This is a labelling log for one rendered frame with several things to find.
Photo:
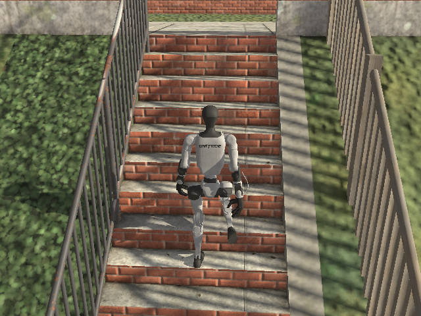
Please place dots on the right robot forearm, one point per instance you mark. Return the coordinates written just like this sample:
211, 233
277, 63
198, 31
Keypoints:
236, 175

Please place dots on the right robot shin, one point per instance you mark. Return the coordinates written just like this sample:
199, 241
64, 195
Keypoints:
227, 212

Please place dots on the left robot upper arm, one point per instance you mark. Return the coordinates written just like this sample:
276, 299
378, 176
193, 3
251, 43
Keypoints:
186, 150

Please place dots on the robot head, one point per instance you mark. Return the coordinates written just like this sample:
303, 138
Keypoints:
210, 116

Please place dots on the left robot hand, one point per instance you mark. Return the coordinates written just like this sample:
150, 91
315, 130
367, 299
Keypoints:
180, 186

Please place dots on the right robot upper arm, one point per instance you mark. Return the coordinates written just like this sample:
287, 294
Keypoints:
232, 151

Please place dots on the right robot hand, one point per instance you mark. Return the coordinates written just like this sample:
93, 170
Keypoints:
239, 207

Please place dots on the left robot forearm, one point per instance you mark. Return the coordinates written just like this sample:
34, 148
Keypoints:
181, 174

